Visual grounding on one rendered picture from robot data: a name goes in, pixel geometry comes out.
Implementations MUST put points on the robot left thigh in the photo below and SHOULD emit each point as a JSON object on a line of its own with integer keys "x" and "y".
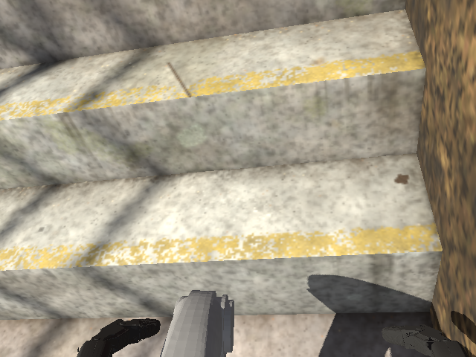
{"x": 202, "y": 326}

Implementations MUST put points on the left robot shin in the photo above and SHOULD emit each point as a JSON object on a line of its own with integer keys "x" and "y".
{"x": 177, "y": 302}

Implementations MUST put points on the right robot hand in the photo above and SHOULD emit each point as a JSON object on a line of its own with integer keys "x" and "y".
{"x": 423, "y": 339}

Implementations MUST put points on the left robot hand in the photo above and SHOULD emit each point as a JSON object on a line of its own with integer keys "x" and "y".
{"x": 117, "y": 335}

